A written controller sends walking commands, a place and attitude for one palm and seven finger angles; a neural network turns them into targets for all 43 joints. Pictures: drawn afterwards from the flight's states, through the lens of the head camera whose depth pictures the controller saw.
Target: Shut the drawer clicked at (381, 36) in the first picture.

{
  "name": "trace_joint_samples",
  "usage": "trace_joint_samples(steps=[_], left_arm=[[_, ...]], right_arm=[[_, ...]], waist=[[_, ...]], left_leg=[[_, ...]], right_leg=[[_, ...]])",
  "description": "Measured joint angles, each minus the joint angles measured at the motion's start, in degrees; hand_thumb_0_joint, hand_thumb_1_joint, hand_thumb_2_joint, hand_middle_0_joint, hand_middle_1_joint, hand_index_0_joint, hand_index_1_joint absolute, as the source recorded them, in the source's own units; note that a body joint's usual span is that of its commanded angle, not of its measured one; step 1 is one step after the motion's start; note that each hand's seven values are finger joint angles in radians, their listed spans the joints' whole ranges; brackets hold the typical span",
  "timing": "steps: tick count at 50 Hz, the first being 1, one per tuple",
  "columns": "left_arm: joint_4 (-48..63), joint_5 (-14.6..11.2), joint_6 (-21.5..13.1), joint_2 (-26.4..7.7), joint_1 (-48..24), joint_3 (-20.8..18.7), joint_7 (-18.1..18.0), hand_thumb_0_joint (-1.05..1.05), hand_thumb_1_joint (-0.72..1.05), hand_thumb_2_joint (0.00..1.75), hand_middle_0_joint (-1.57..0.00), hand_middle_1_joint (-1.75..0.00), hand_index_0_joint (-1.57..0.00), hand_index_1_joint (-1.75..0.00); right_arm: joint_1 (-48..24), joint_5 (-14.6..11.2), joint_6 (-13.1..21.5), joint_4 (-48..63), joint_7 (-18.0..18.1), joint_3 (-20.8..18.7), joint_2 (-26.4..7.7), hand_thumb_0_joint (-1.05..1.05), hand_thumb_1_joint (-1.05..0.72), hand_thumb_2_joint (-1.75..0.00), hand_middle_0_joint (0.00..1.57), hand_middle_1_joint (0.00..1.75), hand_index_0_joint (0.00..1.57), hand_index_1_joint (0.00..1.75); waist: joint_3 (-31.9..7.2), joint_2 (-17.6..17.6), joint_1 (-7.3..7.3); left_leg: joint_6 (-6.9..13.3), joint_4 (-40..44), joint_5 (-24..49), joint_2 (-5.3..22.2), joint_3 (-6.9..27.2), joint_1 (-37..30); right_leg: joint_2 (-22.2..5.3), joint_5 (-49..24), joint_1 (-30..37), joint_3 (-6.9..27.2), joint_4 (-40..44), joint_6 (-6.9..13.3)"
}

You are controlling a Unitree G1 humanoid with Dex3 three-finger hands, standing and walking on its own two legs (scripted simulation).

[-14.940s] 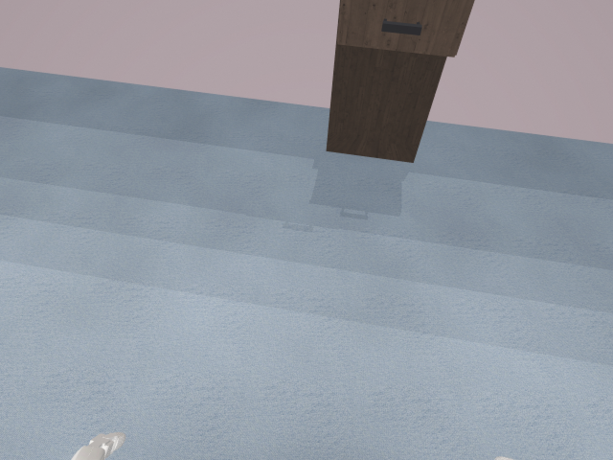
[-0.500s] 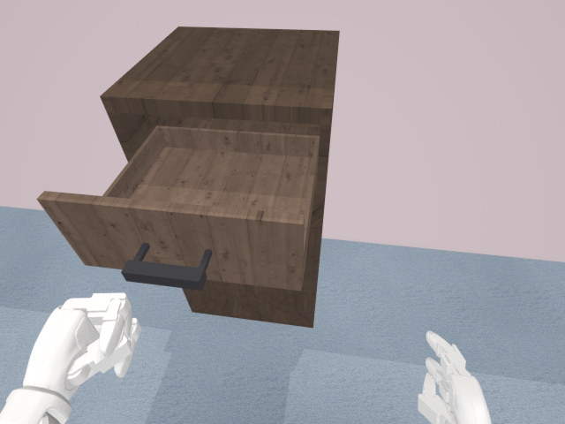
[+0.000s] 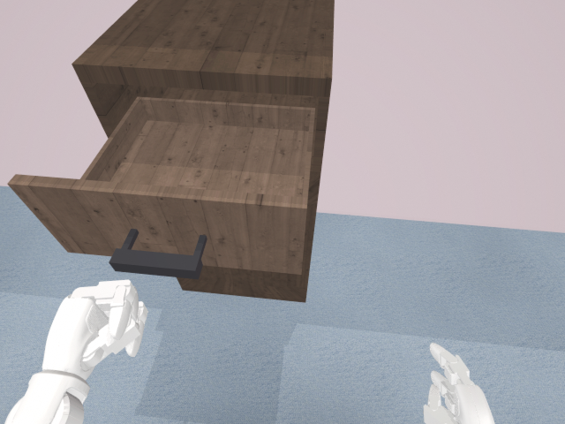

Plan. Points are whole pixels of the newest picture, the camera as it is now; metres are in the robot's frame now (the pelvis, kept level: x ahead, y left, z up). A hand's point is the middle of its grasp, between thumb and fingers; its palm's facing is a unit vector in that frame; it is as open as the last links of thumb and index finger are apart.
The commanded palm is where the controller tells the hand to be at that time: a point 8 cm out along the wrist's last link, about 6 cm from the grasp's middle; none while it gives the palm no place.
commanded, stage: bring the fist close to the handle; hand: left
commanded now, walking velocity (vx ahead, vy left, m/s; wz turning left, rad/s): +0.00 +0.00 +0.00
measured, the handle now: (162, 251) +0.35 +0.21 +0.03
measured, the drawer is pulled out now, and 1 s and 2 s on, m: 0.27 0.27 0.17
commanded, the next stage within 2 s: push the drawer shut in 0.80 s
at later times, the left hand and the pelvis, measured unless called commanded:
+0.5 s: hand (169, 319) +0.25 +0.17 +0.03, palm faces -0.07 -1.00 -0.04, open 3.3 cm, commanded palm +0.23 +0.23 +0.03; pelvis -0.01 +0.01 -0.03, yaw -1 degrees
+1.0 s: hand (164, 309) +0.26 +0.18 +0.03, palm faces -0.03 -1.00 -0.06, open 3.3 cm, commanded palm +0.25 +0.24 +0.03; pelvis -0.01 -0.01 -0.03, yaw +0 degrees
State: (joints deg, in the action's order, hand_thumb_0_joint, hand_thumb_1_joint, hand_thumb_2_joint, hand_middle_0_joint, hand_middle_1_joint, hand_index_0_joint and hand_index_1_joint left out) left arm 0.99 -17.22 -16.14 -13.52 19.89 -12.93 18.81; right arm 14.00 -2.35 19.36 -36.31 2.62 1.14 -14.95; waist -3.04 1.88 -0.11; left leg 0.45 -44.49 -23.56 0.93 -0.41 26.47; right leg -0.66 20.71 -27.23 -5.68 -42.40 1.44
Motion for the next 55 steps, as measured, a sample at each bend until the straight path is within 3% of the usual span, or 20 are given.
trace_joint_samples(steps=[7, 15, 22, 30, 46, 55], left_arm=[[-0.7, 2.47, -1.03, 1.15, -1.46, 3.8, -2.16, 0.01, 0.9, 0.9, -1.4, -1.6, -1.4, -1.6], [-3.35, 3.86, -3.11, 1.45, -5.22, 4.64, -4.98, 0.01, 0.9, 0.9, -1.4, -1.6, -1.4, -1.6], [-5.09, 4.32, -3.95, 1.79, -6.97, 6.03, -5.03, 0.01, 0.9, 0.9, -1.4, -1.6, -1.4, -1.6], [-4.34, 3.75, -4.36, 0.74, -6.34, 4.42, -6.06, 0.01, 0.9, 0.9, -1.4, -1.6, -1.4, -1.6], [-8.74, 1.48, -4.72, -0.95, -8.96, 1.9, -2.76, 0.01, 0.9, 0.9, -1.4, -1.6, -1.4, -1.6], [-14.29, 1.21, -4.04, -2.02, -14.77, 0.79, -1.09, 0.01, 0.89, 0.91, -1.4, -1.6, -1.4, -1.6]], right_arm=[[-0.02, 0.53, -1.61, 1.3, -0.7, 0.33, 0.82, 0.01, -0.91, -0.9, 0.2, 0.3, 0.2, 0.3], [-0.11, 0.99, -3.95, 2.26, -1.35, 0.81, 1.39, 0.01, -0.91, -0.9, 0.2, 0.3, 0.2, 0.3], [0.04, 1.15, -5.79, 2.76, -1.78, 0.49, 1.22, 0.01, -0.91, -0.9, 0.2, 0.3, 0.2, 0.3], [0.31, 0.79, -7.8, 3.55, -1.61, 0.16, 1.04, 0.01, -0.91, -0.9, 0.2, 0.3, 0.2, 0.3], [-0.39, 0.12, -8.16, 3.59, -0.57, 0.14, -0.06, 0.01, -0.91, -0.9, 0.2, 0.3, 0.2, 0.3], [-0.86, -0.1, -8.53, 2.82, -0.3, 0.38, -0.24, 0.01, -0.91, -0.9, 0.2, 0.3, 0.2, 0.3]], waist=[[-0.45, -0.31, -0.43], [-0.86, -0.52, -0.57], [-1.98, -0.23, -0.83], [-2.41, -0.31, -1.02], [-2.44, -0.24, -1.27], [-1.82, -0.09, -1.38]], left_leg=[[0.71, -2.74, -0.98, -0.61, -0.61, 3.36], [0.99, -6.53, -2.22, -0.84, -0.71, 7.9], [0.98, -9.37, -3.24, -0.73, -0.79, 11.47], [0.52, -10.09, -3.54, -0.26, -0.68, 12.06], [-0.62, -9.9, -3.21, 0.39, 0.61, 12.12], [-0.82, -9.89, -3.14, 0.44, 0.82, 12.59]], right_leg=[[-0.74, 0.87, -3.57, 0.65, -2.92, -0.66], [-1.14, 2.03, -8.06, 0.79, -6.62, -0.88], [-1.17, 2.98, -11.69, 0.9, -9.46, -0.83], [-0.73, 3.38, -12.46, 0.81, -10.39, -0.3], [-0.07, 3.46, -12.22, -0.44, -10.18, 0.85], [-0.01, 3.51, -12.67, -0.63, -10.25, 1.05]])
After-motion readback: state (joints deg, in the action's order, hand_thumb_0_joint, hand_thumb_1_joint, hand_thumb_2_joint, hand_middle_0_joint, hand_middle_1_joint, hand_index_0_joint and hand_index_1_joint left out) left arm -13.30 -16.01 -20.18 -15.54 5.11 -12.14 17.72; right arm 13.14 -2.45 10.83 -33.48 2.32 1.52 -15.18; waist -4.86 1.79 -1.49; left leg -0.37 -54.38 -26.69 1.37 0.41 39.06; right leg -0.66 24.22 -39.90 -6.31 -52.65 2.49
